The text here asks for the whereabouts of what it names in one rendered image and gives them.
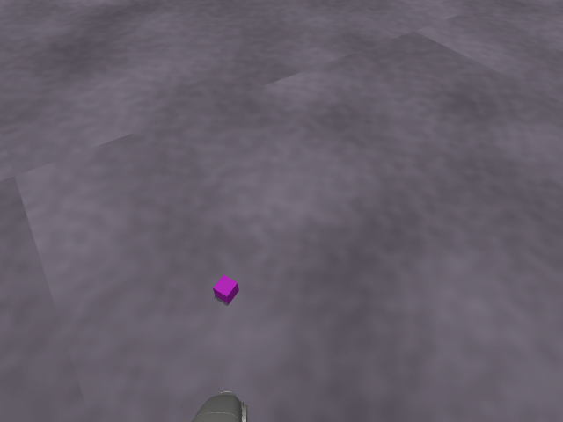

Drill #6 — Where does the cube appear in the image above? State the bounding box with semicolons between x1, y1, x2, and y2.
213;275;239;304

